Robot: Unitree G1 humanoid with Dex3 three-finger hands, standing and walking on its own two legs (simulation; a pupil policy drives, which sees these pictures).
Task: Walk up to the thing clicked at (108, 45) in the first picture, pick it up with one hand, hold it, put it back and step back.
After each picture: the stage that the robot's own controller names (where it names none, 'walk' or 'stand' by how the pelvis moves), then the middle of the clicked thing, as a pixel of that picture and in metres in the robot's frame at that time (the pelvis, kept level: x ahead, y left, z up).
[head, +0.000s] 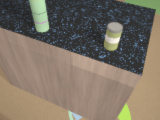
stand; (112, 36) +0.60 -0.13 +0.01
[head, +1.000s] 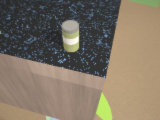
rise first; (70, 36) +0.53 +0.08 +0.04
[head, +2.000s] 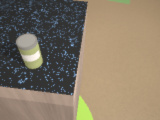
stand; (30, 52) +0.44 +0.19 +0.05
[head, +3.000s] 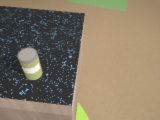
stand; (31, 64) +0.42 +0.20 +0.01
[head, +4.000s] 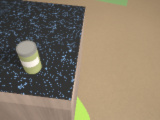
stand; (29, 58) +0.43 +0.20 +0.02
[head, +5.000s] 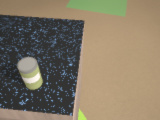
stand; (30, 73) +0.39 +0.20 +0.01
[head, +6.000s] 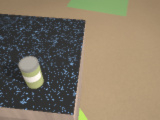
stand; (32, 73) +0.40 +0.20 +0.01
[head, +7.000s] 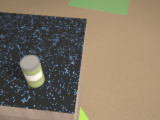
stand; (33, 71) +0.40 +0.19 +0.01
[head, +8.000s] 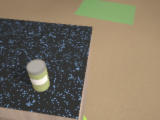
rise first; (39, 76) +0.39 +0.18 +0.01
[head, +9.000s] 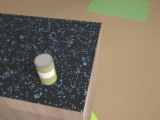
go down; (46, 69) +0.41 +0.18 +0.02
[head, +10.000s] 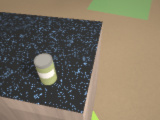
go down; (46, 69) +0.41 +0.18 +0.02
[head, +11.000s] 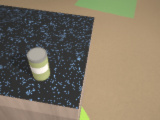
go down; (39, 64) +0.43 +0.17 +0.03
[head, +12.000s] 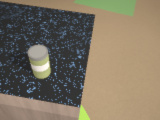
go down; (40, 62) +0.43 +0.16 +0.03
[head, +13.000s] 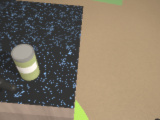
close in; (26, 63) +0.41 +0.18 +0.05
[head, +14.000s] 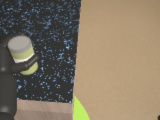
close; (24, 56) +0.42 +0.18 +0.07
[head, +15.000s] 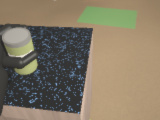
lift; (21, 52) +0.33 +0.17 +0.22
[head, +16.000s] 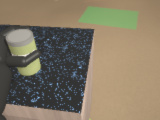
lift; (25, 53) +0.34 +0.17 +0.21
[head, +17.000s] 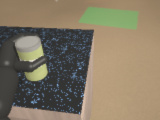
hold; (32, 58) +0.34 +0.15 +0.19
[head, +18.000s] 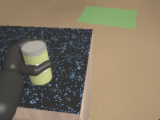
crouch; (37, 63) +0.34 +0.14 +0.17
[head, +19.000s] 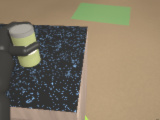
crouch; (26, 46) +0.39 +0.17 +0.19
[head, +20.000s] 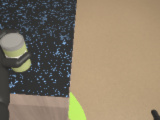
lower; (16, 53) +0.43 +0.19 +0.06
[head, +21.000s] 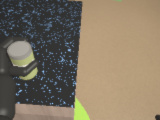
lower; (23, 61) +0.40 +0.18 +0.07
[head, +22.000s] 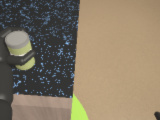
lower; (21, 51) +0.43 +0.18 +0.07
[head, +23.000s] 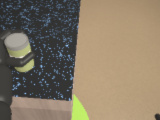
lower; (20, 53) +0.43 +0.19 +0.07
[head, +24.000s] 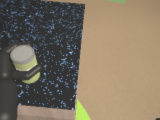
loosen; (26, 65) +0.39 +0.18 +0.06
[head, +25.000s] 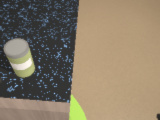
withdraw; (21, 59) +0.40 +0.18 +0.07
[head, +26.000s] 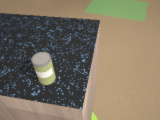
sink last; (44, 68) +0.41 +0.18 +0.05
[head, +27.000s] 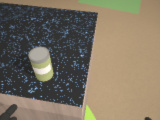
stand; (42, 64) +0.40 +0.17 +0.05
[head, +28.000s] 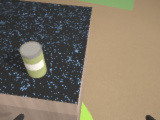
stand; (34, 60) +0.40 +0.18 +0.07
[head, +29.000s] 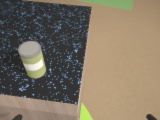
stand; (33, 60) +0.40 +0.18 +0.08
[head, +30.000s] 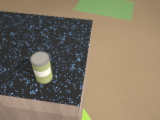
stand; (42, 68) +0.42 +0.17 +0.02
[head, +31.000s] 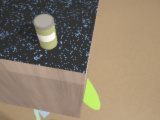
walk; (46, 32) +0.50 +0.14 +0.04
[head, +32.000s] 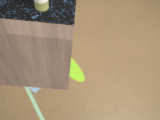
walk; out of the picture +0.74 +0.21 +0.03
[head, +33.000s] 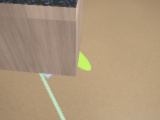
stand; out of the picture +1.03 +0.22 +0.03
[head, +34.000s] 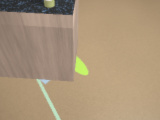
stand; out of the picture +1.00 +0.22 +0.01
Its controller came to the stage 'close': yes
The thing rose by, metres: 0.20
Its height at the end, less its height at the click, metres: +0.00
